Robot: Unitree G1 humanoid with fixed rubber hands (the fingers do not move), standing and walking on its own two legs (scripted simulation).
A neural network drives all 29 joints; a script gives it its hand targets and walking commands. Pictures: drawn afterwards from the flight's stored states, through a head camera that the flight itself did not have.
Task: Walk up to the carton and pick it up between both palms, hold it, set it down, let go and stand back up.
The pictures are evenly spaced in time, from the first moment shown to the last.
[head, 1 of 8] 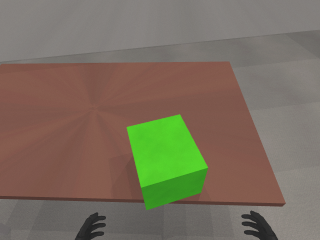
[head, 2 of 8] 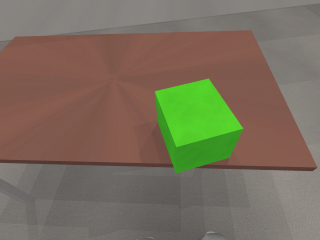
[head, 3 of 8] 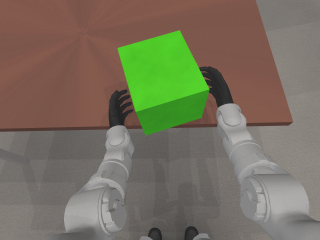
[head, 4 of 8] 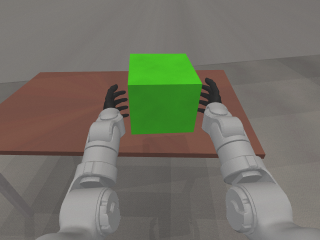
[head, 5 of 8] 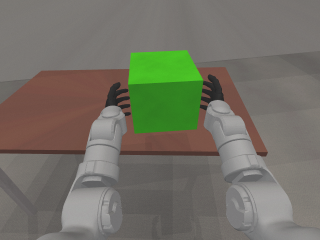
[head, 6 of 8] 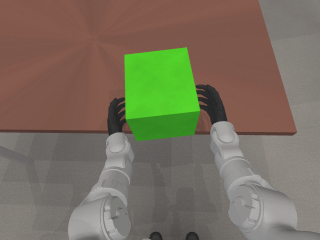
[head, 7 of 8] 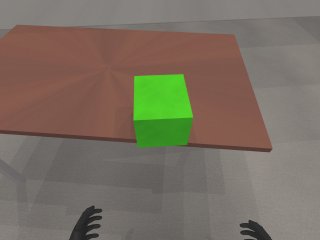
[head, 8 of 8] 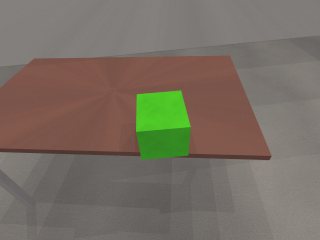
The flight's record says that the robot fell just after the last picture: no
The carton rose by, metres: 0.23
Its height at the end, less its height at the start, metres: +0.00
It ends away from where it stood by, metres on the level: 0.04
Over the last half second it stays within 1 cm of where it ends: yes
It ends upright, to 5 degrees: yes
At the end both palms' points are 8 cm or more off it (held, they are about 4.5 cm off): yes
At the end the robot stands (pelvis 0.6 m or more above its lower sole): yes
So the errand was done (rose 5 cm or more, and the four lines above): yes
